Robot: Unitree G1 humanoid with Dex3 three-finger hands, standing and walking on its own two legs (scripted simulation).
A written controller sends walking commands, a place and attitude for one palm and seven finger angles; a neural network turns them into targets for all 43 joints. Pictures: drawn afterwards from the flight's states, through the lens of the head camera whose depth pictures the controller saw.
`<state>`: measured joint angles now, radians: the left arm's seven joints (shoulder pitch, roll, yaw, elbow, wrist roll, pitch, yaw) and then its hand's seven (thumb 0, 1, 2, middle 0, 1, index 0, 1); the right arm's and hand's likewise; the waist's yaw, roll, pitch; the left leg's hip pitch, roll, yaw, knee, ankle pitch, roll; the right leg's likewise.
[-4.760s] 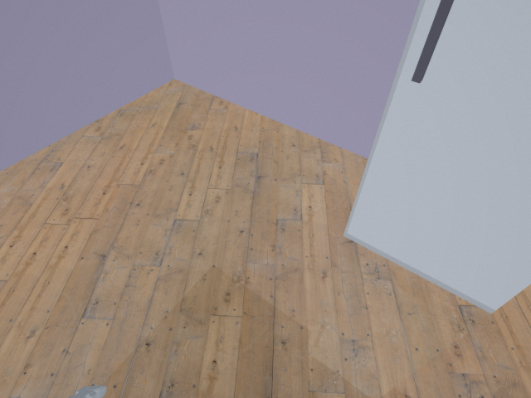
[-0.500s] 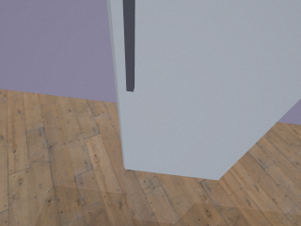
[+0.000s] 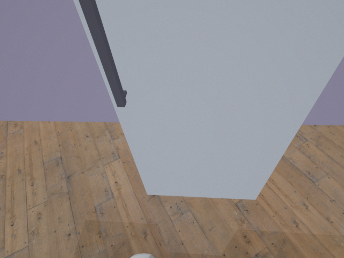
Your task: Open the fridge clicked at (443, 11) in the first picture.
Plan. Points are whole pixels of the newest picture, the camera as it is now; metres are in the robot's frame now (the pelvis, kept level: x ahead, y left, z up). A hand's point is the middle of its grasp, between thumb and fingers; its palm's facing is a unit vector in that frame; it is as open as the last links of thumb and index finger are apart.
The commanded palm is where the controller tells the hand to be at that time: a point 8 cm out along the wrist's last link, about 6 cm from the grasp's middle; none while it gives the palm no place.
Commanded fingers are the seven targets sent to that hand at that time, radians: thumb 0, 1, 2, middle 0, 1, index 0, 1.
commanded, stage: come to a stop and stand still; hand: left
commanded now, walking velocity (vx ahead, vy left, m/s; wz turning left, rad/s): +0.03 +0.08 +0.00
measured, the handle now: (104, 39) +0.52 +0.18 +0.26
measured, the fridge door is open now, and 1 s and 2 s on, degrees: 0 0 0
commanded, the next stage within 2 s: look again from close up in 1.50 s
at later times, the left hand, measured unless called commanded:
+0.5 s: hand out of the picture -0.04 +0.22 -0.17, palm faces +0.05 -0.98 -0.19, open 7.4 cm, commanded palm none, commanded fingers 0.00 0.90 0.90 -0.20 -0.30 -0.20 -0.30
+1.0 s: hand out of the picture -0.02 +0.23 -0.17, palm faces +0.01 -0.97 -0.25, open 7.4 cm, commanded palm none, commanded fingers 0.00 0.90 0.90 -0.20 -0.30 -0.20 -0.30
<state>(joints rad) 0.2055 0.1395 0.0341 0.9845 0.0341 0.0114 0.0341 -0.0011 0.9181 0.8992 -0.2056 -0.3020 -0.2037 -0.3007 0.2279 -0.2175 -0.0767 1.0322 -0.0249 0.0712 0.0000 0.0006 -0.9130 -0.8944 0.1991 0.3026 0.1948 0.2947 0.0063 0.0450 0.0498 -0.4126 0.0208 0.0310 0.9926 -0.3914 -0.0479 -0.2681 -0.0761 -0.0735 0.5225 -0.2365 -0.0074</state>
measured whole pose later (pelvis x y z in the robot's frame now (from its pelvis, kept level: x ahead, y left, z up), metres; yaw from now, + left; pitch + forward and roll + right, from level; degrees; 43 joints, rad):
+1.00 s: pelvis -0.03 +0.04 +0.00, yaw +0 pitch -2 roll +1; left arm 0.28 0.15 -0.02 1.10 0.02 -0.02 0.03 0.00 0.91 0.90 -0.20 -0.30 -0.20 -0.30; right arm 0.33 -0.16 0.01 1.07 -0.02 -0.01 -0.02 0.01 -0.92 -0.89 0.20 0.30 0.20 0.30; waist -0.01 0.05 0.02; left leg -0.18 0.01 0.08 0.48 -0.27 0.01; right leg -0.24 -0.07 -0.04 0.53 -0.26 0.03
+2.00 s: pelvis -0.02 +0.02 +0.00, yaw +0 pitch -1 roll +1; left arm 0.25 0.16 0.00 1.11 0.02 -0.02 0.03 0.00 0.91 0.90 -0.20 -0.30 -0.20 -0.30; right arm 0.27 -0.15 0.00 1.13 -0.02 -0.02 -0.03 0.00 -0.91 -0.89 0.20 0.30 0.20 0.30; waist 0.01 0.01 0.05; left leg -0.15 0.05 0.06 0.42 -0.25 -0.04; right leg -0.21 -0.03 -0.06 0.47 -0.24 -0.01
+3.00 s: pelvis +0.04 +0.03 +0.00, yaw +1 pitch +1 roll +1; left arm 0.29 0.13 0.03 1.09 0.02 -0.01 0.05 0.01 0.93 0.90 -0.20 -0.30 -0.20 -0.30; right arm 0.31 -0.08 -0.02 1.13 -0.01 -0.01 -0.05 0.00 -0.91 -0.89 0.20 0.30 0.20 0.30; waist 0.00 -0.02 0.06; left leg -0.15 0.05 0.09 0.54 -0.36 -0.03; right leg -0.22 -0.05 -0.10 0.60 -0.35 -0.01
